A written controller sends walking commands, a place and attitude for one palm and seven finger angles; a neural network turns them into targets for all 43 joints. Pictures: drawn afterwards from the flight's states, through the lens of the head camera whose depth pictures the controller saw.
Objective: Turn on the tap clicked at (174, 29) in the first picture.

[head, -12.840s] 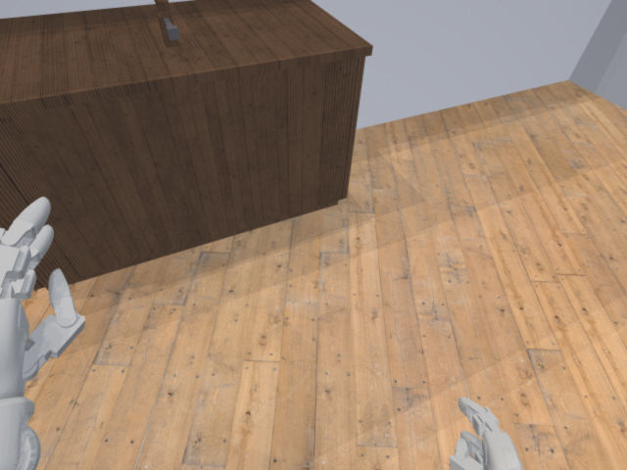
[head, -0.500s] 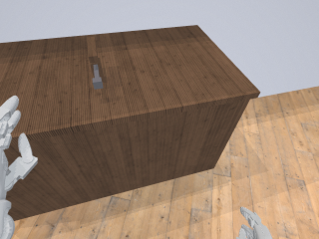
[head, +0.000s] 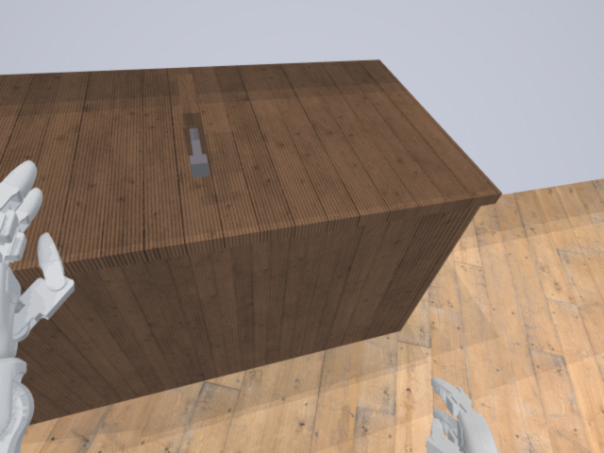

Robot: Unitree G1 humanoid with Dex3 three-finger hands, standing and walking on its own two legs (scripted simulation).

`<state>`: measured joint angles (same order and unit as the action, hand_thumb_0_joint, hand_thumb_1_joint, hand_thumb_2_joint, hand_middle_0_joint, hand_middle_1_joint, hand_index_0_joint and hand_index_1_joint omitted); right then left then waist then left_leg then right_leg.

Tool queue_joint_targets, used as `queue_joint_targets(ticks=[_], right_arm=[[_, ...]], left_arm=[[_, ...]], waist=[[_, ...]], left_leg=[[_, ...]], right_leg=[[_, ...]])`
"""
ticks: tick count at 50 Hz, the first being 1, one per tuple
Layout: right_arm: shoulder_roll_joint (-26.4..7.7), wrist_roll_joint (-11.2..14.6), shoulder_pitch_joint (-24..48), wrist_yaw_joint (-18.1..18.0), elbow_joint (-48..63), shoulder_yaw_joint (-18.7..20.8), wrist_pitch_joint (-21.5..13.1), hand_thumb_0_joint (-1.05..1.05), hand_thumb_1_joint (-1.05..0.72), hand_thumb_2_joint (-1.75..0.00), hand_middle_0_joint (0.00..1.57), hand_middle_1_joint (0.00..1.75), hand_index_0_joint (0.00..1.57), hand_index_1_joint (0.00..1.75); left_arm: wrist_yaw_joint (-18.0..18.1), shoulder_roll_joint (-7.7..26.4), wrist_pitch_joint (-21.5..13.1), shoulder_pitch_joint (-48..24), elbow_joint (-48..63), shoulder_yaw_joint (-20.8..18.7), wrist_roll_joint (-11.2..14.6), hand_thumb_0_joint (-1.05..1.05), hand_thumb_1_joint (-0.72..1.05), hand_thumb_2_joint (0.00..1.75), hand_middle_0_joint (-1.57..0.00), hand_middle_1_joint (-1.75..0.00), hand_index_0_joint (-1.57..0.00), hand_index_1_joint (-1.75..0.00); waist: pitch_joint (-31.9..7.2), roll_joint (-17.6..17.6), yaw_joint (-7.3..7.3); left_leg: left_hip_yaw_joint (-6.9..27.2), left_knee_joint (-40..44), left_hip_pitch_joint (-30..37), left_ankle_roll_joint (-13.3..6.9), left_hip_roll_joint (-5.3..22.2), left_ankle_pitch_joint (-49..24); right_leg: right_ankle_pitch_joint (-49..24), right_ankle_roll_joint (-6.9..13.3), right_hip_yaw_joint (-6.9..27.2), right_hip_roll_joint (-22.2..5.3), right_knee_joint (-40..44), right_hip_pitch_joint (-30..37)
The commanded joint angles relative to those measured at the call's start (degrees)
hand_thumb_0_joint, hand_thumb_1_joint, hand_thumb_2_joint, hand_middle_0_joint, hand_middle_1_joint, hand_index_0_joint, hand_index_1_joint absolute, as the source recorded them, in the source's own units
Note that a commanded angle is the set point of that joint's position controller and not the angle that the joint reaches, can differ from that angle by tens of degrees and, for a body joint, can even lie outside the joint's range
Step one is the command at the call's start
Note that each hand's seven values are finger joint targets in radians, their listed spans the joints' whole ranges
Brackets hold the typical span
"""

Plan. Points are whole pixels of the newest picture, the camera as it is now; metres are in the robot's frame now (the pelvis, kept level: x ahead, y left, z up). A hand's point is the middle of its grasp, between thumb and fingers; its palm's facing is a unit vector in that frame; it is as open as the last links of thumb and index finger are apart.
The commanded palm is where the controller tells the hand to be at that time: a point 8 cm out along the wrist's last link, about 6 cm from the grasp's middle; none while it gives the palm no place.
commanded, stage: shuffle to correct the standing spot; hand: left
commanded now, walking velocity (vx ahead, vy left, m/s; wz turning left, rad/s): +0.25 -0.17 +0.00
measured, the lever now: (199, 165) +0.52 +0.24 +0.07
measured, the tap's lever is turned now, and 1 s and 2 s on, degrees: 0 0 0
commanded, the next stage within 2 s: come to a stop and stand still in 1.16 s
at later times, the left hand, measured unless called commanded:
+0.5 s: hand (144, 218) +0.31 +0.22 +0.17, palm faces +0.38 -0.86 -0.34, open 7.4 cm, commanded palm +0.24 +0.25 +0.18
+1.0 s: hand (215, 176) +0.37 +0.16 +0.19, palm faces +0.45 -0.84 -0.30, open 7.4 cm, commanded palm +0.31 +0.19 +0.18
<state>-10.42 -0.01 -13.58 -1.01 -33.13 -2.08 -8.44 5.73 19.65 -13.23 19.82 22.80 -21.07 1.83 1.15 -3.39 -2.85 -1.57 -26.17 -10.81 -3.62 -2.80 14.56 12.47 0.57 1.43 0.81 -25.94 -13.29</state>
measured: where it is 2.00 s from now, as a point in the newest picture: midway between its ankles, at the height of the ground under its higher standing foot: outside the picture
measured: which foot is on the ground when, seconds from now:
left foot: down 0.00-0.66, up 0.68-0.84, down 0.86-1.00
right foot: down 0.00-0.38, up 0.40-0.66, down 0.68-0.86, up 0.88-1.00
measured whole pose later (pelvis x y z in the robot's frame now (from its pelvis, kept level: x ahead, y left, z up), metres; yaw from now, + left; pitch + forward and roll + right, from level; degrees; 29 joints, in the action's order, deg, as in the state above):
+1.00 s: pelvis +0.15 -0.09 -0.01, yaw +0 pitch -4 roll -2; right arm -8.0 0.0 -11.9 0.0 -32.1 -1.0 -4.9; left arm 6.9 21.3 -10.9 18.9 32.3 -22.9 0.6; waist 3.8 -3.7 -1.3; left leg -2.2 -36.6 -15.5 0.5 4.8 17.6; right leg 20.8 0.6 -3.9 1.0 -63.0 -29.4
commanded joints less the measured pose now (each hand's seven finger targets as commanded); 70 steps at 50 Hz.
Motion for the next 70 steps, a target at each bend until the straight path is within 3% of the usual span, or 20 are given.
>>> queue_joint_targets(ticks=[1,6,12,16,19,23,31,32,34,36,41,42,43,45,50,56,58,61,66,70], right_arm=[[-7.8,-0.2,5.6,-0.5,9.6,3.4,-1.9,0.00,-0.90,-0.90,0.20,0.30,0.20,0.30],[-7.5,-0.3,6.4,0.2,10.6,3.1,-0.3,0.00,-0.90,-0.90,0.20,0.30,0.20,0.30],[-7.0,0.9,5.7,0.5,11.0,3.6,0.4,0.00,-0.90,-0.90,0.20,0.30,0.20,0.30],[-6.0,0.5,5.7,-0.1,9.8,2.5,1.0,0.00,-0.90,-0.90,0.20,0.30,0.20,0.30],[-7.5,-1.0,5.1,-0.9,10.2,3.9,0.9,0.00,-0.90,-0.90,0.20,0.30,0.20,0.30],[-8.2,-0.6,5.3,0.7,10.2,5.4,1.4,0.00,-0.90,-0.90,0.20,0.30,0.20,0.30],[-7.7,0.4,5.9,-0.6,11.9,4.5,0.4,0.00,-0.90,-0.90,0.20,0.30,0.20,0.30],[-7.7,0.9,6.1,-0.5,11.7,4.5,0.7,0.00,-0.90,-0.90,0.20,0.30,0.20,0.30],[-6.6,0.7,7.2,0.2,12.2,4.8,0.7,0.00,-0.90,-0.90,0.20,0.30,0.20,0.30],[-7.9,0.7,4.6,0.9,9.9,5.0,1.4,0.00,-0.90,-0.90,0.20,0.30,0.20,0.30],[-5.5,-0.2,5.4,-0.5,7.5,2.6,2.7,0.00,-0.90,-0.90,0.20,0.30,0.20,0.30],[-6.7,-0.6,4.6,-1.3,8.2,3.2,2.1,0.00,-0.90,-0.90,0.20,0.30,0.20,0.30],[-8.3,-0.1,5.4,-1.7,9.9,3.9,1.3,0.00,-0.90,-0.90,0.20,0.30,0.20,0.30],[-6.7,0.0,7.1,-0.4,9.6,4.2,0.7,0.00,-0.90,-0.90,0.20,0.30,0.20,0.30],[-7.6,-0.2,4.0,1.2,9.3,5.0,1.0,0.00,-0.90,-0.90,0.20,0.30,0.20,0.30],[-7.5,0.5,5.2,0.2,10.6,4.3,1.1,0.00,-0.90,-0.90,0.20,0.30,0.20,0.30],[-4.8,0.8,5.3,0.1,10.6,3.6,1.7,0.00,-0.90,-0.90,0.20,0.30,0.20,0.30],[-6.6,1.3,8.2,0.0,9.1,4.1,1.1,0.00,-0.90,-0.90,0.20,0.30,0.20,0.30],[-5.4,-0.1,7.3,-1.3,7.3,2.9,2.2,0.00,-0.90,-0.90,0.20,0.30,0.20,0.30],[-7.7,0.5,7.1,-1.8,7.9,4.1,0.9,0.00,-0.90,-0.90,0.20,0.30,0.20,0.30]], left_arm=[[0.9,7.8,-2.4,-7.6,13.4,-1.5,-0.1,0.00,0.90,0.90,-0.20,-0.30,-0.20,-0.30],[1.4,10.6,-1.3,-6.4,15.7,-4.4,-0.1,0.00,0.90,0.90,-0.20,-0.30,-0.20,-0.30],[2.3,11.6,-1.6,-2.5,18.7,-6.5,1.9,0.00,0.90,0.90,-0.20,-0.30,-0.20,-0.30],[3.3,11.9,-2.1,-3.3,20.3,-6.7,1.9,0.00,0.90,0.90,-0.20,-0.30,-0.20,-0.30],[2.2,12.9,-2.5,-4.3,22.0,-6.9,1.8,0.00,0.90,0.90,-0.20,-0.30,-0.20,-0.30],[0.8,10.7,-1.3,-3.1,22.5,-5.8,0.6,0.00,0.90,0.90,-0.20,-0.30,-0.20,-0.30],[1.2,12.8,-1.3,5.0,19.6,-10.2,0.5,0.00,0.90,0.90,-0.20,-0.30,-0.20,-0.30],[1.4,14.1,-1.2,4.6,18.9,-11.1,0.7,0.00,0.90,0.90,-0.20,-0.30,-0.20,-0.30],[2.4,18.6,-1.9,2.5,20.7,-15.3,1.0,0.00,0.90,0.90,-0.20,-0.30,-0.20,-0.30],[2.2,15.3,-2.0,3.3,21.4,-12.4,1.6,0.00,0.90,0.90,-0.20,-0.30,-0.20,-0.30],[2.9,13.4,0.1,-4.7,25.5,-7.8,1.4,0.00,0.90,0.90,-0.20,-0.30,-0.20,-0.30],[2.8,12.4,0.0,-6.0,26.0,-6.8,1.5,0.00,0.90,0.90,-0.20,-0.30,-0.20,-0.30],[2.9,11.7,-0.8,-8.4,29.0,-6.8,1.4,0.00,0.90,0.90,-0.20,-0.30,-0.20,-0.30],[2.3,12.5,-1.7,-8.1,21.9,-7.8,-0.3,0.00,0.90,0.90,-0.20,-0.30,-0.20,-0.30],[1.2,7.6,-0.1,-2.1,19.7,-3.3,-1.6,0.00,0.90,0.90,-0.20,-0.30,-0.20,-0.30],[2.3,10.6,0.9,-3.3,18.2,-5.3,-0.8,0.00,0.90,0.90,-0.20,-0.30,-0.20,-0.30],[3.4,15.3,1.4,-3.0,17.8,-8.1,-1.1,0.00,0.90,0.90,-0.20,-0.30,-0.20,-0.30],[3.8,13.3,0.5,-0.6,22.0,-7.5,0.0,0.00,0.90,0.90,-0.20,-0.30,-0.20,-0.30],[5.2,13.1,-0.3,1.5,25.1,-9.4,0.9,0.00,0.90,0.90,-0.20,-0.30,-0.20,-0.30],[4.6,10.1,-0.9,3.9,17.7,-7.0,0.5,0.00,0.90,0.90,-0.20,-0.30,-0.20,-0.30]], waist=[[-3.3,12.1,2.36],[-7.3,11.6,2.25],[-8.7,-1.0,2.57],[-4.8,3.2,3.63],[-3.9,22.4,5.78],[-1.0,12.5,4.11],[-8.2,11.9,1.39],[-10.6,5.6,0.64],[-14.3,-12.5,0.64],[-10.0,-10.5,0.87],[-8.1,4.3,4.84],[-6.1,10.9,4.82],[-2.0,25.2,4.55],[1.8,17.8,3.93],[-1.9,15.8,2.51],[-5.9,14.4,2.47],[-9.9,-7.1,2.15],[-5.6,-7.9,1.24],[-10.1,3.2,3.03],[-7.1,17.6,2.25]], left_leg=[[15.6,9.7,3.9,-0.8,14.4,0.0],[8.7,-1.3,3.2,1.9,12.1,-20.2],[0.2,-21.6,-13.9,3.6,3.2,-0.3],[-0.1,-8.0,-6.8,2.3,4.7,6.2],[32.9,6.0,22.5,-5.3,23.5,-36.5],[16.4,3.1,22.1,-5.0,21.0,-35.7],[-1.5,-12.8,-6.7,1.0,13.3,-27.7],[-2.7,-23.6,-13.2,1.3,10.8,-19.0],[-0.9,-54.2,-27.8,3.1,3.5,19.8],[3.0,-52.9,-23.8,3.9,7.0,20.8],[-7.4,-12.4,6.4,4.2,2.8,9.8],[-2.0,-3.2,6.8,3.2,5.1,14.3],[20.1,10.6,6.9,-1.4,17.7,25.4],[36.0,19.1,-4.0,-8.1,27.9,25.5],[10.4,6.6,2.1,-4.4,20.5,-12.1],[-1.3,-6.4,-8.0,1.7,14.9,-6.4],[-6.7,-30.7,-23.3,4.7,5.0,12.3],[2.2,-42.9,-26.9,4.8,9.3,17.8],[-6.4,-6.7,-1.5,5.1,3.8,-0.1],[14.4,5.2,-2.9,-1.5,17.5,-11.9]], right_leg=[[5.2,1.1,-3.4,1.3,-6.4,-6.9],[-4.9,2.9,-4.0,0.4,-0.8,1.8],[-8.7,13.8,17.9,-12.2,0.3,10.8],[-5.3,10.5,11.9,-10.8,-5.4,3.2],[17.1,1.0,-3.7,3.5,-37.2,-29.7],[10.1,1.5,-3.6,-0.4,-40.3,-36.8],[-10.7,2.0,-13.8,2.9,-3.5,14.5],[-9.4,3.5,-9.9,-0.2,-2.2,22.0],[-8.8,15.8,23.6,-21.7,3.7,22.2],[23.5,15.0,25.9,-21.2,11.8,5.2],[31.9,7.3,-0.3,-9.7,3.9,-19.9],[32.2,5.0,-3.7,-6.1,-6.1,-21.1],[25.2,1.2,-7.8,0.0,-24.1,-28.1],[13.1,0.3,0.8,-0.7,-44.5,-25.6],[6.6,-0.9,-5.0,-2.8,-27.6,-20.4],[1.6,-1.1,-12.5,3.1,1.3,7.7],[-1.8,7.4,10.3,-13.2,6.8,18.3],[7.9,15.7,20.5,-21.6,9.4,7.7],[4.8,7.2,0.5,-10.8,0.6,-1.5],[9.8,-0.4,-3.6,-1.2,-12.0,-3.5]])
